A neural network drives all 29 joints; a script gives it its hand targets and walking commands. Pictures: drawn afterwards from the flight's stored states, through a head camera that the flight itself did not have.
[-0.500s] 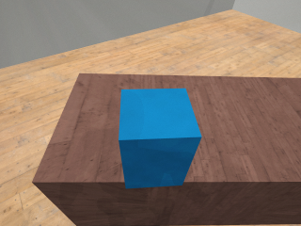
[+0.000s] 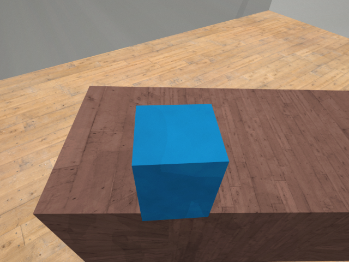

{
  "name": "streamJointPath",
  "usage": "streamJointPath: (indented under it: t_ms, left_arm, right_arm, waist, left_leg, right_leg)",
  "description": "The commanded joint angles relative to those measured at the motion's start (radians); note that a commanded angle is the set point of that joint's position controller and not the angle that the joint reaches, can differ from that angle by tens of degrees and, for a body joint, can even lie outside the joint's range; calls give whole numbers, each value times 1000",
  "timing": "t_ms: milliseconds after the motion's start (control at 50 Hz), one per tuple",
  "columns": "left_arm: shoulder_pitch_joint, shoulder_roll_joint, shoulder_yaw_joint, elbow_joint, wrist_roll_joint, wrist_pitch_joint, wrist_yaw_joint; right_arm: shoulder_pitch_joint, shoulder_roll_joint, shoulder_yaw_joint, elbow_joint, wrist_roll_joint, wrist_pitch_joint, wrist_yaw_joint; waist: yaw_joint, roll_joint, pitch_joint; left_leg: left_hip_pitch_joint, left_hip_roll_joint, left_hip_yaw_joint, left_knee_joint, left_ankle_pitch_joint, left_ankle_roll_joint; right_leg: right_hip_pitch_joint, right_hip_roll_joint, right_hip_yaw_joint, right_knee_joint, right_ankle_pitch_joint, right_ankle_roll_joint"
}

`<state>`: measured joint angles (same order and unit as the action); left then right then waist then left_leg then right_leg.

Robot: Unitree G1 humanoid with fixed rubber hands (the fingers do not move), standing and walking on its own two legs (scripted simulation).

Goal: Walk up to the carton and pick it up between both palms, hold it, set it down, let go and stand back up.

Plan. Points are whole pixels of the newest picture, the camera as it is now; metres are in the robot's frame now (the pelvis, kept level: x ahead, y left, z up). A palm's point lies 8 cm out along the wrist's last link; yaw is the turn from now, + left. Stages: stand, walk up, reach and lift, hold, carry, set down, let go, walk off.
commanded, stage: stand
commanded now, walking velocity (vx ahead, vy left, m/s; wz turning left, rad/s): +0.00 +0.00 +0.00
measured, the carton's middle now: (174, 165) +0.38 +0.00 -0.01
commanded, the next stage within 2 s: none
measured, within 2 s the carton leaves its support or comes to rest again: neither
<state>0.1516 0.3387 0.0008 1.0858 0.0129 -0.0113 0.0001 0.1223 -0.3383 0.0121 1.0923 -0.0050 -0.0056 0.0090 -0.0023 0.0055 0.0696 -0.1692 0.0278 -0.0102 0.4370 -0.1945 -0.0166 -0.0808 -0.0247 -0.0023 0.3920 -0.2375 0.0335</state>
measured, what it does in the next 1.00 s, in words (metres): stands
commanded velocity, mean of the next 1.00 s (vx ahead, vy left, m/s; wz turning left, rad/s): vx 0.00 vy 0.00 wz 0.00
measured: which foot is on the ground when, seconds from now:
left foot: down 0.00-1.00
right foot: down 0.00-1.00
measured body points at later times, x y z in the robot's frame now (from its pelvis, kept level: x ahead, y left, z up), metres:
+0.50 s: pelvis +0.01 +0.00 +0.00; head +0.01 +0.00 +0.45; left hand +0.08 +0.30 -0.13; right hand +0.09 -0.30 -0.13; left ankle +0.03 +0.13 -0.74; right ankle -0.01 -0.14 -0.74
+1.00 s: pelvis +0.01 +0.00 +0.00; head +0.01 +0.00 +0.45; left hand +0.08 +0.30 -0.13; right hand +0.09 -0.30 -0.13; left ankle +0.03 +0.13 -0.74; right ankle -0.01 -0.14 -0.74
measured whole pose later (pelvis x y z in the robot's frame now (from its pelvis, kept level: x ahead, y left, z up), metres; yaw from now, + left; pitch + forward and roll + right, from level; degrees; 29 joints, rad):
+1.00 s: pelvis +0.01 +0.00 +0.00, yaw +0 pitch -4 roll -1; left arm 0.12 0.34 0.01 1.12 0.01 0.00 0.00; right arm 0.12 -0.34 0.01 1.10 -0.01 -0.01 0.00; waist 0.00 0.00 0.07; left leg -0.15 0.03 -0.02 0.41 -0.19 -0.02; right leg -0.05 -0.03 -0.01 0.36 -0.24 0.03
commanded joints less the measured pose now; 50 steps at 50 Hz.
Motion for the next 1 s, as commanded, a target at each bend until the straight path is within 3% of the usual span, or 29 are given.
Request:
streamJointPath:
  t_ms: [0,980]
  left_arm:
    - [-27,225,45,-59,-1,-17,11]
    - [-58,225,48,-31,-1,-11,11]
  right_arm:
    - [-46,-227,-44,-63,0,-21,-13]
    - [-43,-230,-43,-54,-1,-24,-21]
  waist:
    - [2,4,-48]
    - [5,6,-57]
  left_leg:
    - [16,89,-97,-106,109,51]
    - [40,94,-95,-114,187,46]
  right_leg:
    - [-45,-88,79,-100,105,-58]
    - [-11,-95,69,-115,147,-53]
